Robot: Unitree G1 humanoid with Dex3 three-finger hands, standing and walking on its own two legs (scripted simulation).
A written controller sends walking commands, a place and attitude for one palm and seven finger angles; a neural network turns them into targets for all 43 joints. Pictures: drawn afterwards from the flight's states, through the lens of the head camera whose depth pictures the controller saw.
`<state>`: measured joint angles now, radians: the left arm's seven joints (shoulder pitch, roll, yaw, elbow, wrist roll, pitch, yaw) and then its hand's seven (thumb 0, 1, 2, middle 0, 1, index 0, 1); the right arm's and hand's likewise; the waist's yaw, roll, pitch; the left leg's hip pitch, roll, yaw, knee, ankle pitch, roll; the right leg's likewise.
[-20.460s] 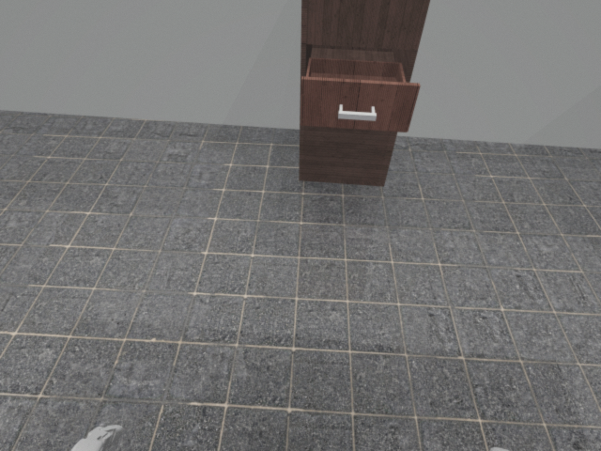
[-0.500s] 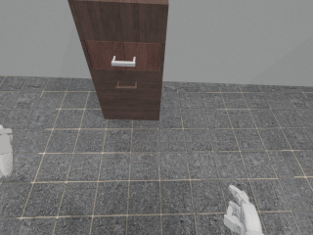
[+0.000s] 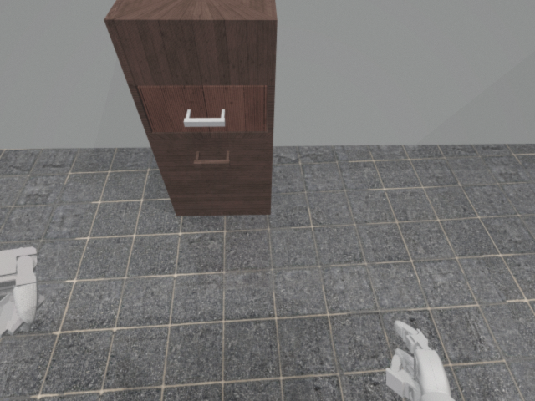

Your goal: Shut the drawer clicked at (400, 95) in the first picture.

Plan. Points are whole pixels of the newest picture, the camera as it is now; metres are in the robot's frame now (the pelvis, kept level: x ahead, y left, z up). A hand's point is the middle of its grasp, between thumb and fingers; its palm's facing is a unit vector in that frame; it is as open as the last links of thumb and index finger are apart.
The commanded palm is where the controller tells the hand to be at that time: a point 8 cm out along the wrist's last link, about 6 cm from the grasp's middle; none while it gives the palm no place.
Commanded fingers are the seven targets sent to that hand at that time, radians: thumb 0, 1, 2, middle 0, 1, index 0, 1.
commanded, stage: let the arm hang, fingers relaxed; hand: left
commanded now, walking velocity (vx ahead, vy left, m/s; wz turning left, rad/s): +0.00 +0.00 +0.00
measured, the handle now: (205, 117) +0.91 +0.22 -0.18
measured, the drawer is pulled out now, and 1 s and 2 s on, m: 0.00 0.00 0.00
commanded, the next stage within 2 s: look to check the result in 1.16 s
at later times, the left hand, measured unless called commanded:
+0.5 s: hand out of the picture -0.05 +0.21 -0.17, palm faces +0.03 -0.97 -0.23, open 3.9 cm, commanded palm none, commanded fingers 0.00 0.90 0.90 -0.48 -0.60 -0.48 -0.60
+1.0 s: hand out of the picture -0.05 +0.18 -0.17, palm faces +0.03 -0.98 -0.19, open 7.2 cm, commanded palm none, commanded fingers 0.00 0.90 0.90 -0.20 -0.30 -0.20 -0.30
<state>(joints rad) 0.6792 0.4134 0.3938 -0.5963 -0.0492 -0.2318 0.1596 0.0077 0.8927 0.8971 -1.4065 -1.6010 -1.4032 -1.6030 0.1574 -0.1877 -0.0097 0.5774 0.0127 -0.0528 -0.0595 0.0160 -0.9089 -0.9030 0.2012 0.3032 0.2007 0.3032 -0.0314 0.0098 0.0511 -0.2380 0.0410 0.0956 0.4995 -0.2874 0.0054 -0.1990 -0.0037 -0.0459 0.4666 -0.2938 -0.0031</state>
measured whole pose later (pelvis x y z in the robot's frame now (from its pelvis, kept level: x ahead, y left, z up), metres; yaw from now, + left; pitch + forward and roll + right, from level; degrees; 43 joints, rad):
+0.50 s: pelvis -0.05 +0.01 +0.00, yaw +2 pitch +0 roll -1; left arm 0.33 0.22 0.01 0.96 0.02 0.03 0.02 0.01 0.91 0.90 -0.84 -1.06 -0.84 -1.01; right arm 0.30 -0.18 0.00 0.99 -0.02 0.04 0.00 0.01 -0.91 -0.90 0.20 0.30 0.20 0.30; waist 0.00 -0.01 0.07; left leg -0.27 0.02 0.07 0.49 -0.22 0.03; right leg -0.22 -0.03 -0.07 0.45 -0.23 0.01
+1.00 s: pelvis -0.04 +0.02 +0.00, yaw +1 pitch -1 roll +0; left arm 0.29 0.12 0.00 1.13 0.02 0.00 0.04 0.01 0.93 0.90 -0.22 -0.32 -0.21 -0.32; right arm 0.32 -0.11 -0.01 1.12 -0.02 0.00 -0.03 0.01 -0.91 -0.90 0.20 0.30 0.20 0.30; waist -0.01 0.02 0.03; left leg -0.21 0.00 0.10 0.41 -0.19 0.04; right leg -0.19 -0.05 -0.04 0.44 -0.22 0.02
